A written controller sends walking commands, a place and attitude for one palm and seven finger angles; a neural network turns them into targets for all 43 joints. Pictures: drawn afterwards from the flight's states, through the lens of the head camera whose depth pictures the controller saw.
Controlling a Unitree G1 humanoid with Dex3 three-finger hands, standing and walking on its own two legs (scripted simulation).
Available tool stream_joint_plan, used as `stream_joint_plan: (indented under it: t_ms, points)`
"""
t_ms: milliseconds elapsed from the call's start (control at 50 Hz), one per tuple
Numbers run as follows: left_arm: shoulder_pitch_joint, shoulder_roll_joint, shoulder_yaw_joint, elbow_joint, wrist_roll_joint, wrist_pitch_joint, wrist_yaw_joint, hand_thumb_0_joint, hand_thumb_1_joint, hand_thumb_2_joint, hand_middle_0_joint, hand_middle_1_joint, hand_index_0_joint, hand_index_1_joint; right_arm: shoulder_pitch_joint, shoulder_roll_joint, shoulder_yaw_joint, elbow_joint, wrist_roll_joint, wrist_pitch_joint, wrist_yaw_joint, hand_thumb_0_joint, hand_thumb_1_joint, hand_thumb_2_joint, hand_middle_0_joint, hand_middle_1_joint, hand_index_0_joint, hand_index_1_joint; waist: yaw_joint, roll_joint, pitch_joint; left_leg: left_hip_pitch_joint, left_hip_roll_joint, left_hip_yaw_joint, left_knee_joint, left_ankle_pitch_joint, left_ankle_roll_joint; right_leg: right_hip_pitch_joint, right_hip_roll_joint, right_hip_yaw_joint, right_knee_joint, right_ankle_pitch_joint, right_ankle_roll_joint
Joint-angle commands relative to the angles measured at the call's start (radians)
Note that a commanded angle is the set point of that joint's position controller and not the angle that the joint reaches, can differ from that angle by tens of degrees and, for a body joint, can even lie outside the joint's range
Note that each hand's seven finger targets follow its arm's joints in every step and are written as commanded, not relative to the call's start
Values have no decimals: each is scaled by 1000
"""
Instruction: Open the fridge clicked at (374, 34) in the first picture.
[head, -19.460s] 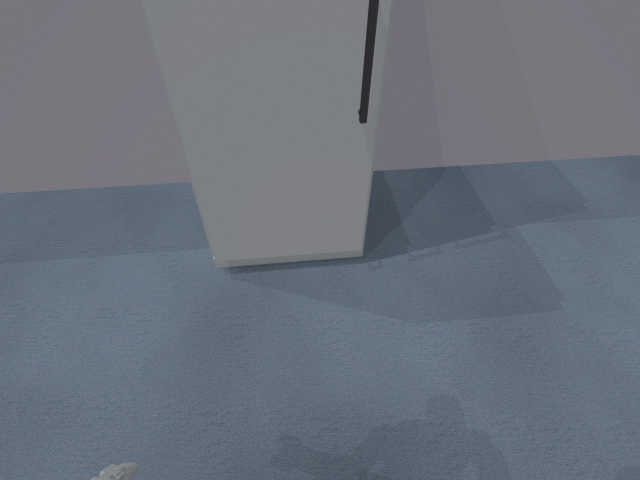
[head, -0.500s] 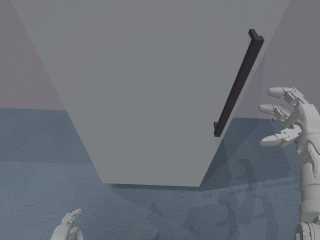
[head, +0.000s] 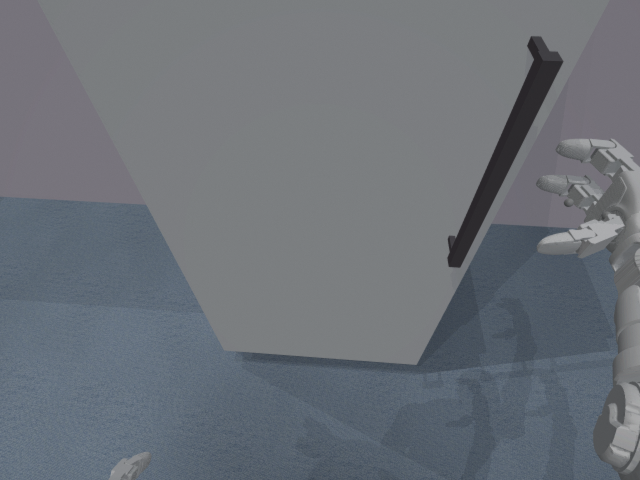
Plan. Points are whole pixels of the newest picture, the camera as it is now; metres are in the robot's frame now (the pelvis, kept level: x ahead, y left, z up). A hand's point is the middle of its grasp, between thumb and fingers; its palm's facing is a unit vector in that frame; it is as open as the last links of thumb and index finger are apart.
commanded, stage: move the hooked fingers beside the handle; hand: right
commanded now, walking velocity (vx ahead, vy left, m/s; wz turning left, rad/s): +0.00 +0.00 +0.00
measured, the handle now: (486, 177) +0.50 -0.15 +0.11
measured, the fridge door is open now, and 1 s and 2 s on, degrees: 0 0 0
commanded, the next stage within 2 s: feel for the door with the fingertips in 0.90 s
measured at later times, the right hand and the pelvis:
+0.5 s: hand (562, 202) +0.44 -0.22 +0.14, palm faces -0.04 +1.00 +0.01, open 14.0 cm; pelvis +0.00 -0.01 +0.00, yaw +1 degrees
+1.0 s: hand (550, 195) +0.44 -0.21 +0.14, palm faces -0.05 +1.00 -0.01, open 14.0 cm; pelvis -0.01 +0.00 +0.00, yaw +1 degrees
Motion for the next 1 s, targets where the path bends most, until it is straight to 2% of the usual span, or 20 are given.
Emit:
stream_joint_plan:
  t_ms: [0,40,60,140,200,300,320,360,420,440,500,520,600,680,740,800,900,920,960,980]
  points:
    - [64,158,65,-92,6,-29,6,0,900,900,-200,-300,-200,-300,-468,-299,-52,-194,14,-91,-3,0,500,-300,300,1200,300,1200,1,-74,-342,20,-44,-38,-63,356,30,229,52,55,-44,285,-41]
    - [77,162,67,-96,8,-22,3,0,900,900,-200,-300,-200,-300,-473,-332,-84,-223,20,-117,-1,0,500,-300,300,1200,300,1200,-8,-78,-400,48,-51,-37,-50,395,32,252,49,59,-39,336,-40]
    - [71,156,68,-101,8,-24,-1,0,900,900,-200,-300,-200,-300,-486,-280,-47,-246,26,-123,3,0,500,-300,300,1200,300,1200,0,-106,-424,38,-52,-36,-48,404,33,281,50,61,-36,355,-38]
    - [82,160,71,-94,6,-13,-4,0,900,900,-200,-300,-200,-300,-423,-257,-51,-185,36,-107,2,0,500,-300,300,1200,300,1200,-2,-48,-367,10,-59,-27,-58,377,30,248,43,57,-40,333,-41]
    - [79,157,71,-100,4,-5,-10,0,900,900,-200,-300,-200,-300,-402,-227,-21,-167,21,-82,-9,0,500,-300,300,1200,300,1200,-5,-90,-303,-32,-55,-20,-56,320,33,220,42,62,-53,293,-34]
    - [69,151,77,-125,8,-7,-18,0,900,900,-200,-300,-200,-300,-394,-220,-37,-329,30,-104,-46,0,500,-300,300,1200,300,1200,-19,-102,-398,-11,-59,-16,-51,329,36,300,32,76,-53,350,-28]
    - [71,151,76,-127,7,-4,-15,0,900,900,-200,-300,-200,-300,-377,-240,-54,-341,39,-108,-54,0,500,-300,300,1200,300,1200,-22,-74,-391,8,-61,-15,-52,333,37,292,29,73,-51,357,-33]
    - [61,145,73,-123,4,-7,-15,0,900,900,-200,-300,-200,-300,-424,-202,-26,-347,36,-106,-64,0,500,-300,300,1200,300,1200,-6,-78,-363,-12,-66,-17,-61,323,32,295,30,75,-59,333,-32]
    - [64,151,68,-112,4,-6,-7,0,900,900,-200,-300,-200,-300,-438,-251,-57,-314,26,-98,-82,0,500,-300,300,1200,300,1200,-5,-49,-317,0,-61,-19,-67,294,33,248,34,67,-66,280,-38]
    - [58,149,66,-115,4,-8,-8,0,900,900,-200,-300,-200,-300,-441,-257,-58,-311,11,-95,-83,0,500,-300,300,1200,300,1200,-10,-93,-331,-5,-62,-22,-64,294,33,258,37,69,-70,280,-34]
    - [50,143,61,-113,2,-10,-9,0,900,900,-200,-300,-200,-300,-442,-201,-3,-260,3,-85,-77,0,500,-300,300,1200,300,1200,4,-85,-273,-38,-58,-20,-71,259,33,236,38,69,-72,236,-32]
    - [57,145,61,-114,2,-8,-8,0,900,900,-200,-300,-200,-300,-428,-193,1,-244,11,-85,-74,0,500,-300,300,1200,300,1200,2,-58,-277,-22,-58,-18,-70,266,36,227,36,66,-69,244,-37]
    - [48,144,62,-110,0,-12,-7,0,900,900,-200,-300,-200,-300,-489,-124,60,-223,22,-85,-52,0,500,-300,300,1200,300,1200,23,-80,-289,-67,-58,-20,-72,237,33,252,37,72,-63,210,-31]
    - [54,153,61,-105,2,-10,-3,0,900,900,-200,-300,-200,-300,-491,-200,-7,-189,30,-95,-54,0,500,-300,300,1200,300,1200,8,-24,-314,-25,-56,-25,-65,253,31,213,43,69,-57,203,-35]
    - [55,151,58,-104,5,-10,-6,0,900,900,-200,-300,-200,-300,-528,-226,-14,-204,10,-114,-71,0,500,-300,300,1200,300,1200,12,-50,-316,-33,-56,-31,-62,250,28,213,44,67,-53,201,-38]
    - [54,148,58,-106,5,-9,-8,0,900,900,-200,-300,-200,-300,-545,-231,-6,-227,-2,-131,-79,0,500,-300,300,1200,300,1200,10,-105,-338,-41,-55,-32,-56,248,32,234,46,73,-50,209,-33]
    - [57,150,60,-104,4,-9,-7,0,900,900,-200,-300,-200,-300,-537,-226,-8,-218,10,-130,-72,0,500,-300,300,1200,300,1200,11,-96,-351,-24,-58,-33,-62,257,31,233,45,69,-52,205,-34]
    - [68,153,61,-102,4,-4,-5,0,900,900,-200,-300,-200,-300,-516,-231,-12,-204,15,-127,-71,0,500,-300,300,1200,300,1200,10,-46,-357,-2,-59,-29,-60,268,32,219,43,69,-48,218,-38]
    - [70,155,62,-96,3,-3,-5,0,900,900,-200,-300,-200,-300,-520,-236,-16,-179,13,-117,-65,0,500,-300,300,1200,300,1200,17,-31,-334,-6,-60,-33,-66,283,25,199,45,62,-51,212,-41]
    - [71,155,65,-99,2,-1,-6,0,900,900,-200,-300,-200,-300,-491,-244,-29,-170,13,-114,-63,0,500,-300,300,1200,300,1200,4,-41,-340,4,-59,-36,-63,293,27,195,46,59,-51,219,-40]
